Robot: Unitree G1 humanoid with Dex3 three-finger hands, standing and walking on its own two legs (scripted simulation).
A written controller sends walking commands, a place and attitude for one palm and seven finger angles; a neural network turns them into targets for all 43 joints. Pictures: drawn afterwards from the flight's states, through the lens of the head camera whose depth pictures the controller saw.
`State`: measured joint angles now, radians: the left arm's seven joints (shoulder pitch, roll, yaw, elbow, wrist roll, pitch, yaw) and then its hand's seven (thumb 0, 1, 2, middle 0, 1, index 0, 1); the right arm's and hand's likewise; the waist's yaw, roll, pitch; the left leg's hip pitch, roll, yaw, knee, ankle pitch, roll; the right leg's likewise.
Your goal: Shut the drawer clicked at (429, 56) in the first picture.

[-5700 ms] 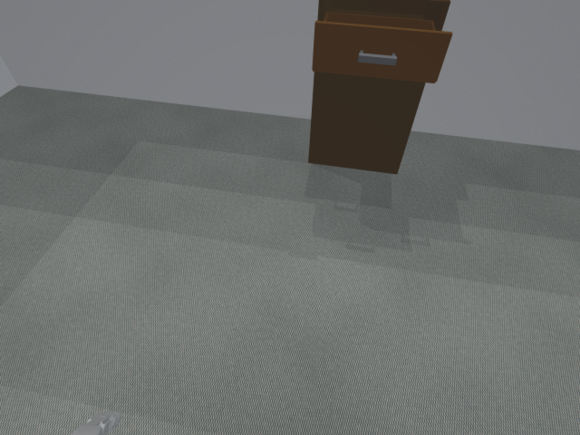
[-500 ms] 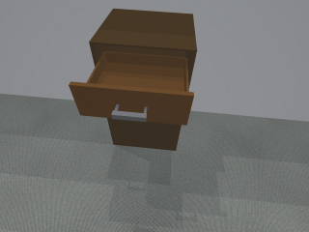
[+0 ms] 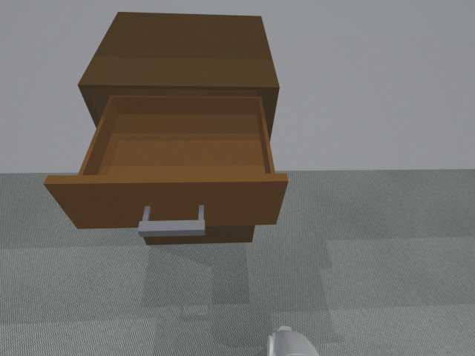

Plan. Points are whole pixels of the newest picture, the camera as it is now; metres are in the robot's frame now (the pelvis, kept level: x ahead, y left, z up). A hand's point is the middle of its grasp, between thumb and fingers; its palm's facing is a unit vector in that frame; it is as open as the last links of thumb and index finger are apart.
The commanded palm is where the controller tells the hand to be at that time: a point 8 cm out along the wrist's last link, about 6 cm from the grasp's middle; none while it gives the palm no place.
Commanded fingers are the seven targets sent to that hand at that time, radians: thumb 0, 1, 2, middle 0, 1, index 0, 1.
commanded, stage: take the last steps up to it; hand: left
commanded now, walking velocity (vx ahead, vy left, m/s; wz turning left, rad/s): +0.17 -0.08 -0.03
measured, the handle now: (173, 219) +0.37 +0.13 -0.02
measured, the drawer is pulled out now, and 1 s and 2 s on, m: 0.30 0.30 0.30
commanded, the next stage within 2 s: come to a stop and stand still in 0.04 s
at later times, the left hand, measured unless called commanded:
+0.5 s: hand (161, 352) +0.16 +0.14 -0.16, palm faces +0.05 -0.96 -0.29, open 7.2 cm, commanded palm none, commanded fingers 0.00 0.90 0.90 -0.20 -0.30 -0.20 -0.30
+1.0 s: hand out of the picture +0.10 +0.21 -0.18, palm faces -0.03 -0.97 -0.23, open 7.3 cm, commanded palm none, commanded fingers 0.00 0.90 0.90 -0.20 -0.30 -0.20 -0.30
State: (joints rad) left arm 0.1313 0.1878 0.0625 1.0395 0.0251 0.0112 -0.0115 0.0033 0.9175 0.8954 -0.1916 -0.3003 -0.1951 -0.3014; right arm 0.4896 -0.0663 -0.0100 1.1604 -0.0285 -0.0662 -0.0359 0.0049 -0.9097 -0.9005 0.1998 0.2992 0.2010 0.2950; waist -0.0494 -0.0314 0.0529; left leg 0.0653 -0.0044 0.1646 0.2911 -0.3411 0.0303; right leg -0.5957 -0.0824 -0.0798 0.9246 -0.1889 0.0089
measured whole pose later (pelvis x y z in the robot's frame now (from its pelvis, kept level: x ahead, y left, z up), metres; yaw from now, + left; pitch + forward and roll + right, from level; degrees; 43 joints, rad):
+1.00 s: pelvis +0.06 +0.03 -0.01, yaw -2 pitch +1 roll +0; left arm 0.26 0.16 -0.01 0.98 0.01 0.02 0.03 0.00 0.91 0.89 -0.20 -0.30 -0.20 -0.30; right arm 0.26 -0.19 -0.02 0.99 -0.02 0.02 -0.02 0.01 -0.91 -0.90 0.20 0.30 0.20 0.29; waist 0.00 0.04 0.04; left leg -0.11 -0.03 0.12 0.53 -0.43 0.06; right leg -0.38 -0.03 -0.02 0.58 -0.21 0.01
